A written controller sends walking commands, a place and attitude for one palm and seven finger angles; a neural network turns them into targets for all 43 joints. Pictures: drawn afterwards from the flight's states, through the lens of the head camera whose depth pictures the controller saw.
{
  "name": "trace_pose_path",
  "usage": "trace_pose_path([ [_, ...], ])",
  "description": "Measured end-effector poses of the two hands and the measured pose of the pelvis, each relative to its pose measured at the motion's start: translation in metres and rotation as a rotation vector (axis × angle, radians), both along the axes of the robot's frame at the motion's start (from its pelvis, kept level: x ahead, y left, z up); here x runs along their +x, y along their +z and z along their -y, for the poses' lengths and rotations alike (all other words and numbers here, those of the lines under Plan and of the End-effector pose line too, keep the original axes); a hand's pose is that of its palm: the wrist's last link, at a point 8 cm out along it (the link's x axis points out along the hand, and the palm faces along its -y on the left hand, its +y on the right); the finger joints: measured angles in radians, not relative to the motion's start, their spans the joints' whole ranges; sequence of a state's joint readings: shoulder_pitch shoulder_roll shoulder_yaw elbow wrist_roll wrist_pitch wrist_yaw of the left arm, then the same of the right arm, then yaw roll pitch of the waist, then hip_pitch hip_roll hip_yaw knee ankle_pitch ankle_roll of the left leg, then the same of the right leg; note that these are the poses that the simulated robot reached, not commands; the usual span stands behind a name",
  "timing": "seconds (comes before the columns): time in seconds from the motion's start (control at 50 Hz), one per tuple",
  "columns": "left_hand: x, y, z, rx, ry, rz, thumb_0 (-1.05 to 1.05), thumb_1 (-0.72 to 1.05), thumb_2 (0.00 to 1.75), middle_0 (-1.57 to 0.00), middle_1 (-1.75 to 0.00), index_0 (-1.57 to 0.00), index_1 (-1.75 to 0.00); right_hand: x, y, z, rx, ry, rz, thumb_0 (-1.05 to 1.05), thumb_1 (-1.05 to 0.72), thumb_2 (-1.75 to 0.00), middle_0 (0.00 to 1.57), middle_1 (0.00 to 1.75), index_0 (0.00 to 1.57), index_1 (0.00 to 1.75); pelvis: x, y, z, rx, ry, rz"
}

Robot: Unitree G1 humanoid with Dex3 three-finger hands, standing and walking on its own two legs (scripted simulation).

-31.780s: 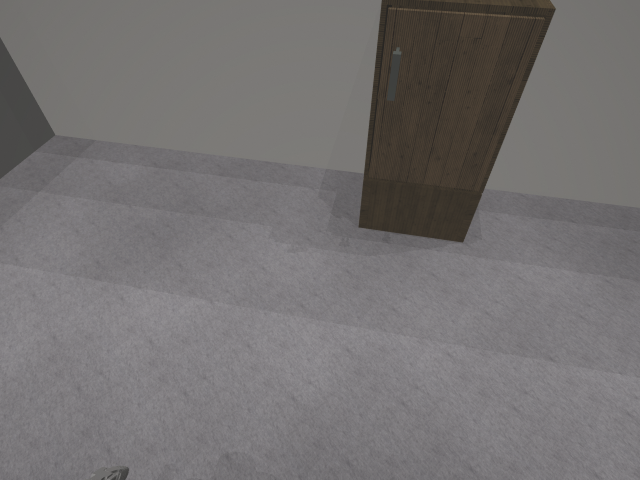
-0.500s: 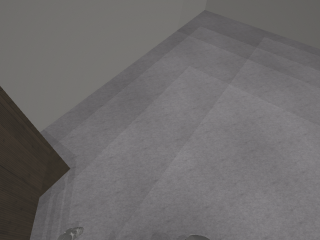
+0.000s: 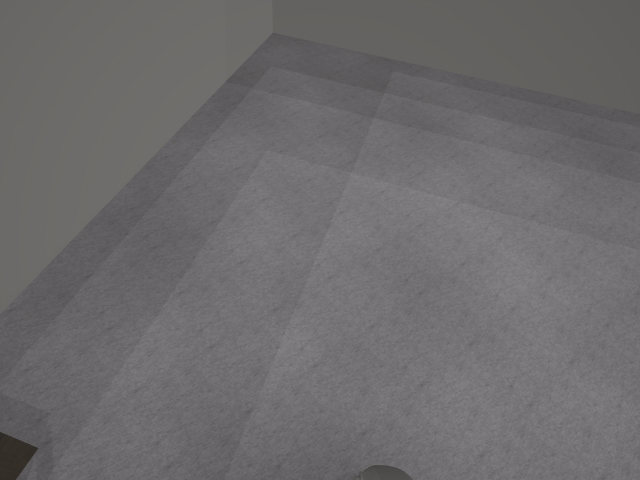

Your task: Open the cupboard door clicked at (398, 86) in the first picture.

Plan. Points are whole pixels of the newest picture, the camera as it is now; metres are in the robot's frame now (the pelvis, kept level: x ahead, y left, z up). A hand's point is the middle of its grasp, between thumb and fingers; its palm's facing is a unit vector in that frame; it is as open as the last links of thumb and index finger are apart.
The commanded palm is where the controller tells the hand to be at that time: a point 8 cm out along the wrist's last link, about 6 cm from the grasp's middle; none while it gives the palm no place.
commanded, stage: walk to a spot facing it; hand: left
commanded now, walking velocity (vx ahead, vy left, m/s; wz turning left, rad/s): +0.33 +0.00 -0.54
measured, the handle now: out of the picture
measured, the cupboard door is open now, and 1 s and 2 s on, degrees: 43 43 43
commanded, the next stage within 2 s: turn to face it in 0.98 s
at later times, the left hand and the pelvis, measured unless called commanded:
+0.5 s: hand (275, 374) +0.30 +0.08 -0.16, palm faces -0.18 -0.96 -0.20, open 7.2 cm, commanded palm none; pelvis +0.19 -0.09 +0.00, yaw -12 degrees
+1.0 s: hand (320, 258) +0.54 +0.02 -0.16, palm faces -0.30 -0.94 -0.18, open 7.4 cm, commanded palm none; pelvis +0.41 -0.13 +0.00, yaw -19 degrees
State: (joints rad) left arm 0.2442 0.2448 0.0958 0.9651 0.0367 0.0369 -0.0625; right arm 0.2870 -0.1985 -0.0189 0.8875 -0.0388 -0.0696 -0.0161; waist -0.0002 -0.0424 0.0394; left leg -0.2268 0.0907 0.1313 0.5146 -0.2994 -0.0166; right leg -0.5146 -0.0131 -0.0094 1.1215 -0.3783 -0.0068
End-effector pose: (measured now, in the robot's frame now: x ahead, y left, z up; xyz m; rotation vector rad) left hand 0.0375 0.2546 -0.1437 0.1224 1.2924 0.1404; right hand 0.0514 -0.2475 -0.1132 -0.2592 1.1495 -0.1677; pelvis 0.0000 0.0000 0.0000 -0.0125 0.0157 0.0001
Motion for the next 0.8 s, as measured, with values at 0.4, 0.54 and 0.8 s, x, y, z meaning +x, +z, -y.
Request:
trace_pose_path([
  [0.4,0.268,0.016,0.12,0.037,-0.291,0.194,0.0,0.91,0.9,-0.2,-0.3,-0.2,-0.3,0.024,-0.034,0.062,0.111,-0.334,-0.256,0.01,-0.91,-0.9,0.2,0.3,0.2,0.3,0.147,-0.006,0.078,0.021,-0.181,0.023],
  [0.54,0.259,0.011,0.119,0.023,-0.22,0.049,0.0,0.93,0.9,-0.2,-0.3,-0.2,-0.3,0.167,-0.013,0.086,0.099,-0.265,-0.018,0.01,-0.91,-0.9,0.2,0.3,0.2,0.29,0.207,0.005,0.091,0.009,-0.217,0.011],
  [0.8,0.315,-0.012,0.109,0.006,-0.201,-0.17,0.01,0.91,0.9,-0.2,-0.3,-0.2,-0.3,0.325,-0.011,0.088,0.055,-0.23,0.127,0.0,-0.91,-0.9,0.2,0.3,0.2,0.3,0.333,-0.008,0.09,0.012,-0.28,0.035],
])
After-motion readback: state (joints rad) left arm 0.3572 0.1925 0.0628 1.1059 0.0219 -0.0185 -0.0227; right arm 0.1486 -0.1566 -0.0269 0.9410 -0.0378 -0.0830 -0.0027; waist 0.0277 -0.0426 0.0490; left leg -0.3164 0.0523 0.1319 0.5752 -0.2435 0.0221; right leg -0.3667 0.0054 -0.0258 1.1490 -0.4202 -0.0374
